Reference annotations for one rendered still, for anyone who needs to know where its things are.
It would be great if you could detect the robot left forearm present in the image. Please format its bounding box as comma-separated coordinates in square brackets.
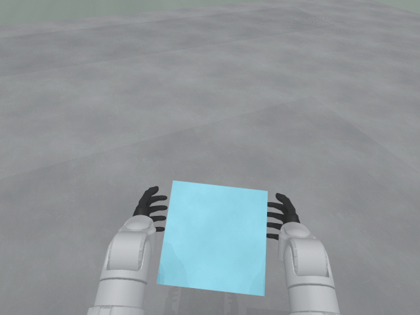
[87, 215, 156, 315]

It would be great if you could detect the robot right hand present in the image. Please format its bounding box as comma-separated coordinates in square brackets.
[266, 193, 300, 240]

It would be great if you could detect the robot left hand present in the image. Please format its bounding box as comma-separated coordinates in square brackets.
[133, 186, 167, 232]

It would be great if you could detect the robot right forearm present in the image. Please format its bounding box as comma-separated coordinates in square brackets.
[278, 222, 341, 315]

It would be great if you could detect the carton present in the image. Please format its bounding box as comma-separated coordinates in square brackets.
[156, 180, 268, 296]

